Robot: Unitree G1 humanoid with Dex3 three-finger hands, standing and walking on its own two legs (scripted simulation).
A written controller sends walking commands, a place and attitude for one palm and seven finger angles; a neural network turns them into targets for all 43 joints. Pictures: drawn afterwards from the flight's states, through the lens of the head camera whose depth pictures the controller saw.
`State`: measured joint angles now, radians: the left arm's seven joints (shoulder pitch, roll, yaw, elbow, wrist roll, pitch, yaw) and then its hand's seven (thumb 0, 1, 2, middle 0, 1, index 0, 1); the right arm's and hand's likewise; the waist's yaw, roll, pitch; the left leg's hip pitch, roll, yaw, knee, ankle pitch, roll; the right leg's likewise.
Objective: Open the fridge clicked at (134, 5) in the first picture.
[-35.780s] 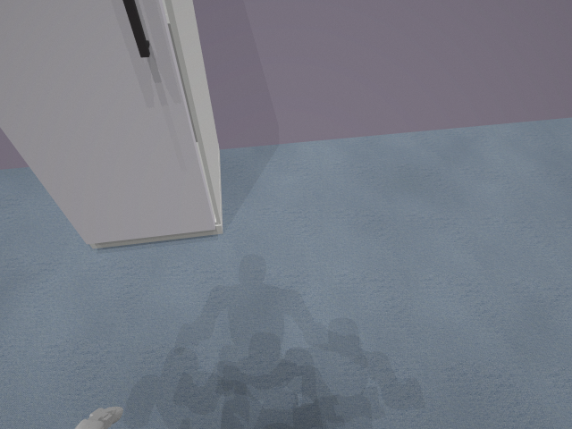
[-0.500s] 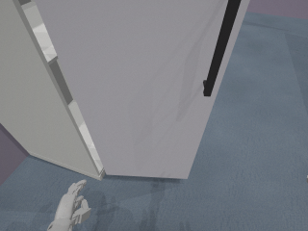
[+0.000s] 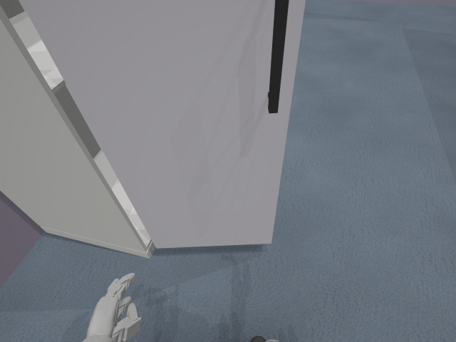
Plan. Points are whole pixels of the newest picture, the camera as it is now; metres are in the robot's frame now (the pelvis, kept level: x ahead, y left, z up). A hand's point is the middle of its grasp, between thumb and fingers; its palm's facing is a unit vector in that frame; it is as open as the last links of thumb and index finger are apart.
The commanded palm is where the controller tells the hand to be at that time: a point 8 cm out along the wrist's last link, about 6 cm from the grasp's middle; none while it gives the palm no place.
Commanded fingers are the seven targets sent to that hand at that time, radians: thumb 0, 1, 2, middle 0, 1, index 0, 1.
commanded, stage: step back with the hand held close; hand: right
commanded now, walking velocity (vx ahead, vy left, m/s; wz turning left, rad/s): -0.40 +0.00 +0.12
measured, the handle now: (276, 43) +0.60 -0.07 +0.24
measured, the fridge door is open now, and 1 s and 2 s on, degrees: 74 74 74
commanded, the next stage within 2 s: stop stepping back and stand still in 0.24 s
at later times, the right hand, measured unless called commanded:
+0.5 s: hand out of the picture +0.13 -0.28 +0.18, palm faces +0.22 +0.86 -0.46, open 7.4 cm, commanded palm +0.08 -0.33 +0.18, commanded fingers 0.00 -0.90 -0.90 0.20 0.30 0.20 0.30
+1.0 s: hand out of the picture +0.06 -0.33 +0.18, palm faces +0.33 +0.83 -0.44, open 7.4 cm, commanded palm +0.02 -0.37 +0.18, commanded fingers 0.00 -0.90 -0.90 0.20 0.30 0.20 0.30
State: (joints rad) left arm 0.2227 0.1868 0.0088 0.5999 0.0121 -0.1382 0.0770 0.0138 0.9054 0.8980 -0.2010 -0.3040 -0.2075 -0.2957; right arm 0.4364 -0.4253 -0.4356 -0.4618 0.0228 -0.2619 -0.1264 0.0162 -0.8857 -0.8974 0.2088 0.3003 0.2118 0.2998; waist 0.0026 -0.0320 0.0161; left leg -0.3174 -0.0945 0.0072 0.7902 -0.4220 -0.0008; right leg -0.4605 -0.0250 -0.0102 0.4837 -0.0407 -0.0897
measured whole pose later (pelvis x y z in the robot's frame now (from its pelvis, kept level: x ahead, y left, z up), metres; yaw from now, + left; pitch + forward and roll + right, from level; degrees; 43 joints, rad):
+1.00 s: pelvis -0.17 -0.09 +0.00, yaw +9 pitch -2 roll +0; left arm 0.29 0.17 -0.02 0.68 0.03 -0.10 0.06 0.01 0.90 0.90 -0.20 -0.30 -0.21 -0.30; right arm 0.53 -0.44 -0.43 -0.49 0.03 -0.21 -0.14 0.01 -0.89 -0.90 0.21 0.30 0.21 0.30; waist -0.02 0.03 -0.04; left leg -0.23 -0.05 0.06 0.51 -0.24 0.09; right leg -0.50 0.00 -0.03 0.95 -0.39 0.00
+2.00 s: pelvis -0.15 -0.13 +0.00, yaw +5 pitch +0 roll +0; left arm 0.17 0.29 0.01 0.89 0.03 0.02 0.00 0.01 0.91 0.90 -0.20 -0.30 -0.20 -0.30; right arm 0.23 -0.22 0.03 0.84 -0.02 0.06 0.01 0.01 -0.91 -0.90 0.20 0.30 0.20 0.30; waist 0.04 0.00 0.02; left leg -0.25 0.02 0.06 0.58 -0.33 0.00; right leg -0.34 0.00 -0.04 0.56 -0.22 -0.02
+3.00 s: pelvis -0.14 -0.14 +0.01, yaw +6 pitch -1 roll +1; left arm 0.21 0.21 0.02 1.11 0.02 0.00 0.02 0.00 0.91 0.90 -0.20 -0.30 -0.20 -0.30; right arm 0.21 -0.22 -0.01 1.13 -0.02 0.00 -0.01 0.00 -0.91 -0.90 0.20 0.30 0.20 0.30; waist 0.01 0.00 0.05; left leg -0.15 0.02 0.04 0.40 -0.23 -0.02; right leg -0.25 0.01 -0.06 0.40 -0.15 -0.04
